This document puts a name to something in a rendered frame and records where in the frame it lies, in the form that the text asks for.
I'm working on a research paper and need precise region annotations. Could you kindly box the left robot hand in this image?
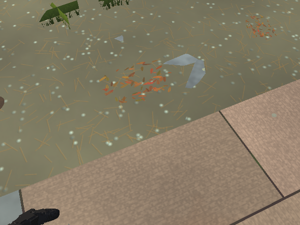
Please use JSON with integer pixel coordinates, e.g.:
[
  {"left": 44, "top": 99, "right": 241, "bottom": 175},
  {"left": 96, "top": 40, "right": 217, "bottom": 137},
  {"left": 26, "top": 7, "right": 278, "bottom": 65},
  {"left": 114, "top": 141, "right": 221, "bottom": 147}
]
[{"left": 8, "top": 208, "right": 60, "bottom": 225}]

